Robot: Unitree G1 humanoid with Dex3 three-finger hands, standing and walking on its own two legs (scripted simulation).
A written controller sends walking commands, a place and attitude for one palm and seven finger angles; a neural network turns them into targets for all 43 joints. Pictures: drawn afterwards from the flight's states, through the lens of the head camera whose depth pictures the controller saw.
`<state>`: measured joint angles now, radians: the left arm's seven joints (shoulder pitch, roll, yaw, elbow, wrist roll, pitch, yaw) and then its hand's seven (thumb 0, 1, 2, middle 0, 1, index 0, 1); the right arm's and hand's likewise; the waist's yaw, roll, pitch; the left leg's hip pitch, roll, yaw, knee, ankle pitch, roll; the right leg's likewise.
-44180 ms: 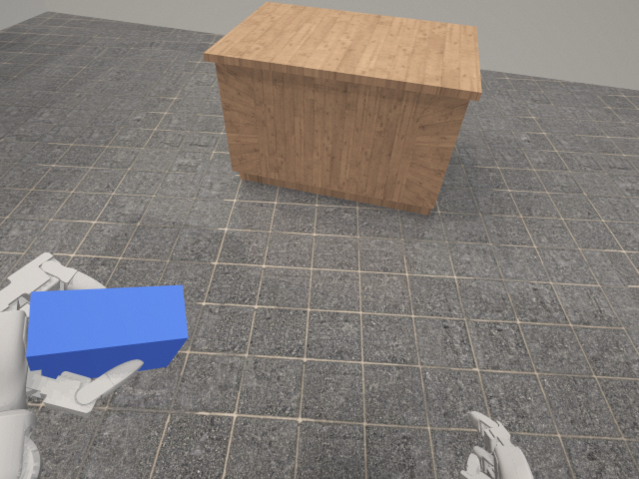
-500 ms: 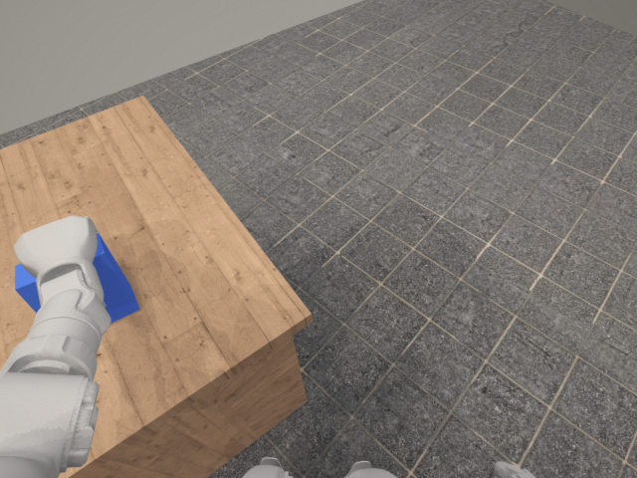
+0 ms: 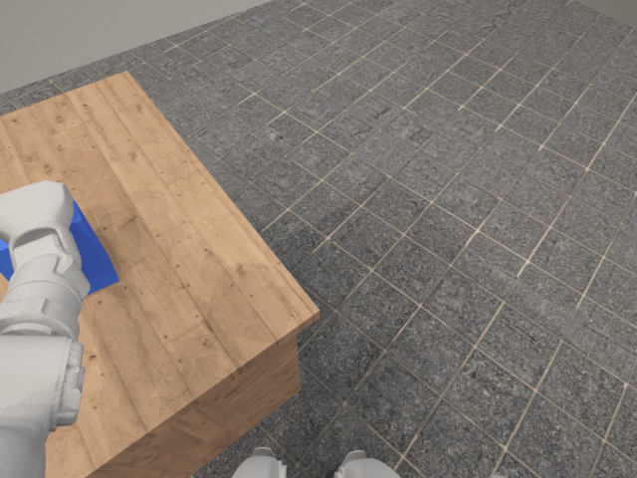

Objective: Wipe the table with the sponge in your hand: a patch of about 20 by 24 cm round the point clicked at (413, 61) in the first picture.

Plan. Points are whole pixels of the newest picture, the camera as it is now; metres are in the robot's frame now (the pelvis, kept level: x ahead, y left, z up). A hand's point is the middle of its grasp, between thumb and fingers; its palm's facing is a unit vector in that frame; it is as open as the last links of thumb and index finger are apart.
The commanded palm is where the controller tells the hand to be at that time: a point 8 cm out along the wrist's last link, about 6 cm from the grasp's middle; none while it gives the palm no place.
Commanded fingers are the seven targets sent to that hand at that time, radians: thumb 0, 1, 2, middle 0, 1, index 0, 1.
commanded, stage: slide back across to the first lane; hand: left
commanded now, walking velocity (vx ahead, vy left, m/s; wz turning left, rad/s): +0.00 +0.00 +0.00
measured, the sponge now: (64, 268) +0.40 +0.35 -0.02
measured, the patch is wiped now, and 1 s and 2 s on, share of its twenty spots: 0.85 0.85 0.85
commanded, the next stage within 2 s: wipe back along the first lane in 1.04 s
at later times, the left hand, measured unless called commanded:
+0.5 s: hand (15, 242) +0.42 +0.39 +0.03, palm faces -0.10 -0.06 -0.99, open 9.8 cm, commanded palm +0.38 +0.40 +0.07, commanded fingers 0.00 0.10 1.30 -1.20 -1.60 -1.20 -1.60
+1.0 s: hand out of the picture +0.40 +0.42 +0.03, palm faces -0.09 -0.05 -0.99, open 9.8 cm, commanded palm +0.36 +0.41 +0.07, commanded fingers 0.00 0.10 1.30 -1.20 -1.60 -1.20 -1.60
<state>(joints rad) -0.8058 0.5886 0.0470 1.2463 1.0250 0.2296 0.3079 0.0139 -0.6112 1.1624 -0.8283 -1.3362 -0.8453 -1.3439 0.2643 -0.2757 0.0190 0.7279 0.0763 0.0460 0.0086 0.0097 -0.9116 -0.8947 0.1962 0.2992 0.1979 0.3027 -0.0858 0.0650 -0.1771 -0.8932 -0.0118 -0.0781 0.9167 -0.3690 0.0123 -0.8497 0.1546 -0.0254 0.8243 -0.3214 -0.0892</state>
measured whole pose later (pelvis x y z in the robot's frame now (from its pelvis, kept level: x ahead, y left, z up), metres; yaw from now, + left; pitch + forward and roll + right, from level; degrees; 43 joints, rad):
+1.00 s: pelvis +0.05 +0.06 +0.03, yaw +0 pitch +14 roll -4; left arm -0.45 0.52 0.09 0.91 1.02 0.19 0.32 0.00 -0.53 1.12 -0.75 -1.40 -0.76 -1.42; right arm 0.21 -0.25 -0.01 0.69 0.07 0.15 0.04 0.01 -0.91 -0.89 0.20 0.30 0.20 0.30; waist -0.02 0.04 -0.17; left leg -0.60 -0.07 -0.04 0.74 -0.37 0.09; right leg -0.54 0.10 0.03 0.62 -0.32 -0.01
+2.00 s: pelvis +0.05 +0.05 +0.03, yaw +1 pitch +10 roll -3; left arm -0.13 0.42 -0.03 0.54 0.96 0.35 0.35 0.00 -0.44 1.05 -0.70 -1.42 -0.71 -1.44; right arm 0.13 -0.25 -0.01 0.65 0.09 0.16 0.01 0.01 -0.91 -0.89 0.20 0.30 0.20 0.30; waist 0.03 0.05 -0.17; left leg -0.51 -0.07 -0.05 0.71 -0.37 0.08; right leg -0.46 0.09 0.03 0.62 -0.33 -0.03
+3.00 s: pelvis +0.05 +0.05 +0.04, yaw +0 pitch +5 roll -2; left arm 0.21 0.33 -0.14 0.20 0.98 0.45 0.36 0.03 -0.44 1.05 -0.69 -1.43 -0.71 -1.45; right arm 0.05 -0.24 0.00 0.65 0.08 0.14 0.01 0.01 -0.91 -0.90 0.20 0.30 0.20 0.30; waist 0.07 0.07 -0.16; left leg -0.39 -0.07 -0.03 0.66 -0.36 0.07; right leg -0.36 0.09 0.05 0.60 -0.34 -0.03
